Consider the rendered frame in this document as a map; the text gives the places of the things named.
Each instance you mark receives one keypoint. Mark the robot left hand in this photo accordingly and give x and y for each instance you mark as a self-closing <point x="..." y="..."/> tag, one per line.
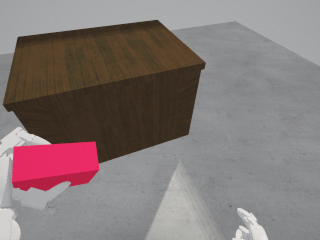
<point x="33" y="197"/>

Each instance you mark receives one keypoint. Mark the table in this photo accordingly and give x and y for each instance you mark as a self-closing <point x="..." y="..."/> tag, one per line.
<point x="126" y="87"/>

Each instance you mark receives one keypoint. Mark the sponge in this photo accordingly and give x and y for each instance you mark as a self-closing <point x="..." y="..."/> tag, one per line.
<point x="45" y="166"/>

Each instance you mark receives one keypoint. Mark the left robot forearm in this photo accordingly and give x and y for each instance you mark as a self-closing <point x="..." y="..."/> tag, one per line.
<point x="9" y="228"/>

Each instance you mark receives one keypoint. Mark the robot right hand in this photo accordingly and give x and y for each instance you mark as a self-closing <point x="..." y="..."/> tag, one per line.
<point x="254" y="231"/>

